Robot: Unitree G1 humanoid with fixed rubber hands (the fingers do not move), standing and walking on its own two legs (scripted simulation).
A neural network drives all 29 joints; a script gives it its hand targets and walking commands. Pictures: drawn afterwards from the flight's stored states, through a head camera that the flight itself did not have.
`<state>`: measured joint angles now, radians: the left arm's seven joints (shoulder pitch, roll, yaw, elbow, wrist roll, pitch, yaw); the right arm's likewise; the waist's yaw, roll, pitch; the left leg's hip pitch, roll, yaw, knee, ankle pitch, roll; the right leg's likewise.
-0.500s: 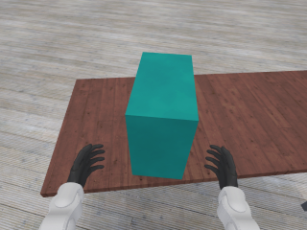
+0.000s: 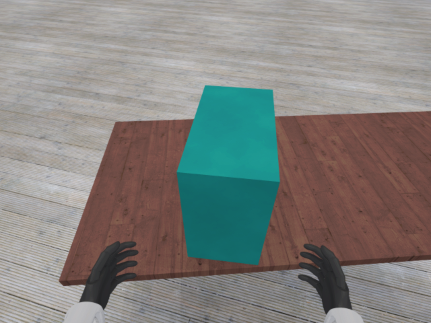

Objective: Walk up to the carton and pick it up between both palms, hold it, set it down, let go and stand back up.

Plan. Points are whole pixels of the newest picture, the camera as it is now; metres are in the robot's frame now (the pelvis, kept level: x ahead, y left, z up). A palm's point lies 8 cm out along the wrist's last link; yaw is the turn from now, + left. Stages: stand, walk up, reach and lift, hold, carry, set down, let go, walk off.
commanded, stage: set down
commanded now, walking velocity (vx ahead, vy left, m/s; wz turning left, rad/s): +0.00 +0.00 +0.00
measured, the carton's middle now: (230, 172) +0.45 +0.00 +0.04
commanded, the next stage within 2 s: let go in 1.12 s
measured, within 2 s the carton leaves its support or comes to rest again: neither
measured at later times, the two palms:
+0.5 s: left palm (111, 297) +0.19 +0.21 -0.01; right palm (333, 306) +0.19 -0.18 -0.03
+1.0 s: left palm (113, 304) +0.18 +0.21 -0.03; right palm out of the picture +0.17 -0.21 -0.06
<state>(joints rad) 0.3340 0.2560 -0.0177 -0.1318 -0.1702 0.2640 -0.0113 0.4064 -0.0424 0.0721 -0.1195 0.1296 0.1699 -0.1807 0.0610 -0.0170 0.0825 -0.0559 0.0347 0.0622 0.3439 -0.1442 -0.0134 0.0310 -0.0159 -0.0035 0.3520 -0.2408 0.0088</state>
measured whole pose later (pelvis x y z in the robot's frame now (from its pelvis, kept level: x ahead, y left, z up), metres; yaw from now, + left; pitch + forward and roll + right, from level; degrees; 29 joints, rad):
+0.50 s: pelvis +0.03 +0.00 +0.00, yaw +0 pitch -5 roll +0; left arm 0.39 0.20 -0.02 0.06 -0.09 0.11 -0.04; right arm 0.43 -0.09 0.07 0.14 0.10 -0.08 -0.12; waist 0.04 0.01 0.11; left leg -0.07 0.04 0.05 0.35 -0.19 -0.02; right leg 0.05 -0.01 -0.01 0.30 -0.26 0.01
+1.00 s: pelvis +0.02 -0.01 +0.00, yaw +0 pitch -8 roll +0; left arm 0.28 0.19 0.01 0.29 -0.02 0.10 -0.07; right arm 0.34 -0.13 0.03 0.41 0.01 -0.10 -0.07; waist 0.02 0.03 0.08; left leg -0.04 0.04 0.04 0.35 -0.18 -0.03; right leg 0.06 -0.01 -0.01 0.35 -0.27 0.00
